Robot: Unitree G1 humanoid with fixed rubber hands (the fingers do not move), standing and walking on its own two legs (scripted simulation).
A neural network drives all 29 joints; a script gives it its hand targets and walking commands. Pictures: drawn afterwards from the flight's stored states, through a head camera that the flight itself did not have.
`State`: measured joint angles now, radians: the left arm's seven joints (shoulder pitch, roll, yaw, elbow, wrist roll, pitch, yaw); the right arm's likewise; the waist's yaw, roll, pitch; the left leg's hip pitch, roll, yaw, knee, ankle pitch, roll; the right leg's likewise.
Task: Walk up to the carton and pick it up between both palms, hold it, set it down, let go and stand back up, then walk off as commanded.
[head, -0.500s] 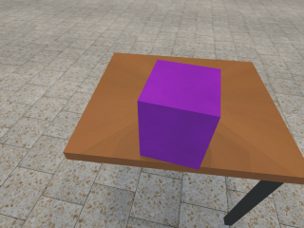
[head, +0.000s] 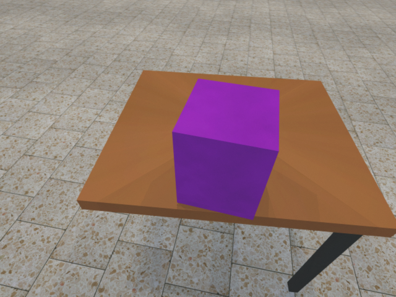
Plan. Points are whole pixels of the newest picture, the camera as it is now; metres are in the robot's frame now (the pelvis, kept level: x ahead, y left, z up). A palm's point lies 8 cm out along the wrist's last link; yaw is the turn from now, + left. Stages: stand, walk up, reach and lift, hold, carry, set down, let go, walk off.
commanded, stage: stand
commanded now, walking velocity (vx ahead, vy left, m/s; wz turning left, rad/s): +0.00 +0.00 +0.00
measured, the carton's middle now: (225, 149) +0.47 -0.06 +0.04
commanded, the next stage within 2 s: walk off in 1.06 s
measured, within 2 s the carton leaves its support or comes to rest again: neither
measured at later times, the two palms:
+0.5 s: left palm out of the picture +0.09 +0.31 -0.11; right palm out of the picture +0.09 -0.30 -0.10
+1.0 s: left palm out of the picture +0.09 +0.31 -0.11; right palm out of the picture +0.08 -0.30 -0.11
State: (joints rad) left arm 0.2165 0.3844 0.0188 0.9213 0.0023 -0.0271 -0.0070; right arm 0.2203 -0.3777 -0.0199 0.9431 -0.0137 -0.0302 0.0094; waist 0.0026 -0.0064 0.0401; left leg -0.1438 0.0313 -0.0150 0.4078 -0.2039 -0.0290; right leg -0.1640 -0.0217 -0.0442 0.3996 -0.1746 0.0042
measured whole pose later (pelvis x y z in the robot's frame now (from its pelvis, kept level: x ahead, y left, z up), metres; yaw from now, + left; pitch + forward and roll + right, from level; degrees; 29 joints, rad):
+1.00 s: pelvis +0.01 +0.00 +0.00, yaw -1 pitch -3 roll +0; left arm 0.20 0.38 0.02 1.00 0.00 -0.02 0.01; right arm 0.18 -0.35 -0.02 1.01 -0.01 -0.02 0.00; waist 0.00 -0.01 0.03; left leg -0.10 0.03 0.00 0.35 -0.19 -0.02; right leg -0.13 -0.02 -0.03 0.35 -0.17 0.01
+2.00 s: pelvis -0.17 +0.02 -0.02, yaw -7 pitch -4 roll +0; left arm 0.23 0.38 0.05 0.69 0.02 0.07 0.01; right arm 0.27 -0.46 -0.05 0.71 0.00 0.07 -0.04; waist 0.01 0.04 0.12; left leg -0.51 -0.11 -0.08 1.21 -0.53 -0.02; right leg -0.23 0.02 0.09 0.62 -0.33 -0.01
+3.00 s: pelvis -0.29 +0.02 +0.00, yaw -4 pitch -3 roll +0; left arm 0.16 0.40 0.05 0.82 -0.02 0.00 -0.02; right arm 0.24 -0.38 -0.03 0.84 0.01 -0.01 0.00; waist -0.05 -0.02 0.03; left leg -0.21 0.01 -0.05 0.44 -0.19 -0.02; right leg -0.15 -0.03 0.06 0.45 -0.25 0.04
